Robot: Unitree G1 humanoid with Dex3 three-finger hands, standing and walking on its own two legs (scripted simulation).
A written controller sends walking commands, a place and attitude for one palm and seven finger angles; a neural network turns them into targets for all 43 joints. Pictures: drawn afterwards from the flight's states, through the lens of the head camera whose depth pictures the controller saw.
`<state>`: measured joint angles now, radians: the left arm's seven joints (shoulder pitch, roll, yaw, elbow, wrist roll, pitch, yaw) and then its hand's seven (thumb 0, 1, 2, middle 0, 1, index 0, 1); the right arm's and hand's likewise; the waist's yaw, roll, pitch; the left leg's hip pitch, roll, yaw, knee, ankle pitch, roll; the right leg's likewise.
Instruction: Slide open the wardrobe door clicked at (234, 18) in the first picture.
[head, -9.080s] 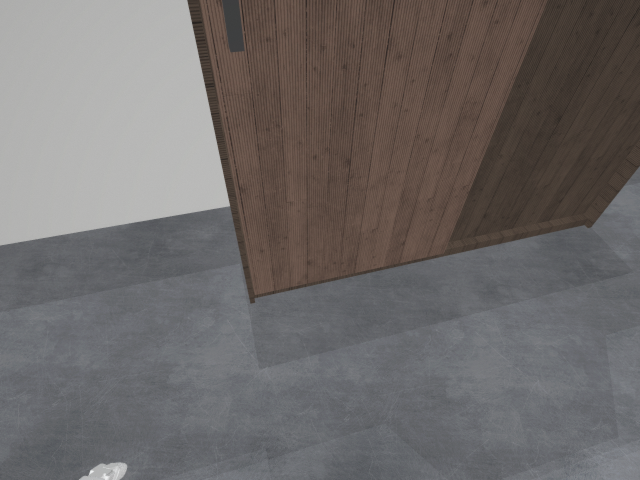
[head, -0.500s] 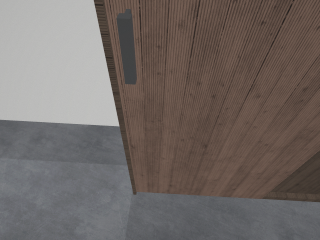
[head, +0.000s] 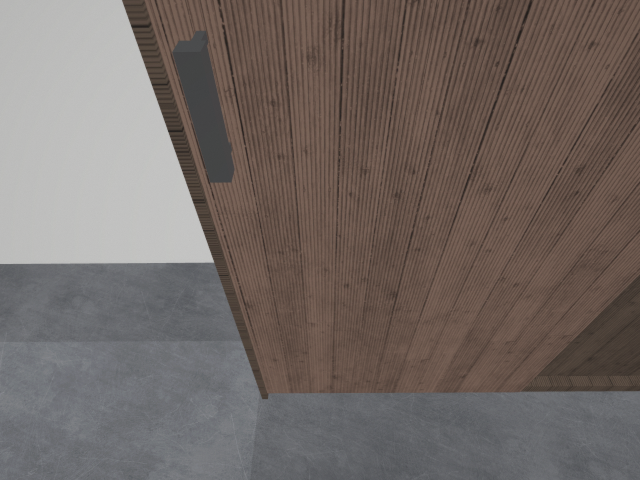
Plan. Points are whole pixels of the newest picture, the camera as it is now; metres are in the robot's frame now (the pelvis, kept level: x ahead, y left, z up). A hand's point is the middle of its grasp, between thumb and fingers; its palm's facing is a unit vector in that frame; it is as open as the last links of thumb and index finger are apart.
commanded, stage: come to a stop and stand still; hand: left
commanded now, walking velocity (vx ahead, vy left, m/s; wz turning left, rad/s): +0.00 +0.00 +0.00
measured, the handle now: (211, 110) +0.46 +0.15 +0.25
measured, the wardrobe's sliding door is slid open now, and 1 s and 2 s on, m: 0.00 0.00 0.00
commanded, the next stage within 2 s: look again from close up in 0.28 s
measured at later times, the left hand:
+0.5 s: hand out of the picture +0.00 +0.16 -0.17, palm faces +0.00 -0.98 -0.19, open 7.4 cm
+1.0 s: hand out of the picture +0.02 +0.17 -0.17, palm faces +0.00 -0.98 -0.21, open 7.4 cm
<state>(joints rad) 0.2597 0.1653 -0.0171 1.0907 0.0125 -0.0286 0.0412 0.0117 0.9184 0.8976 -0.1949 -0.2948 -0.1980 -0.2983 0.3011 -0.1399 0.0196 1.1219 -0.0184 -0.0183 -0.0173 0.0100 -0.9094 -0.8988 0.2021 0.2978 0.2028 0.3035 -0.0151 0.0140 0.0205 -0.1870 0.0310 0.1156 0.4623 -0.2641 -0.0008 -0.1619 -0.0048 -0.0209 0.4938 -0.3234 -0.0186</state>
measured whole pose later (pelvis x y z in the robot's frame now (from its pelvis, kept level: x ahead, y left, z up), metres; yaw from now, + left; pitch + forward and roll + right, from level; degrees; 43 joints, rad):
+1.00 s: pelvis +0.01 -0.01 +0.00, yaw +0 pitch +0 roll +1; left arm 0.26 0.17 -0.01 1.11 0.01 -0.02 0.03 0.01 0.91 0.90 -0.19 -0.29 -0.20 -0.30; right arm 0.25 -0.15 0.01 1.14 -0.02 -0.02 -0.03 0.01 -0.91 -0.90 0.20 0.30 0.20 0.30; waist 0.00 -0.01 0.04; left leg -0.16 0.05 0.11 0.41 -0.25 -0.02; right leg -0.12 0.02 -0.03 0.43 -0.31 -0.04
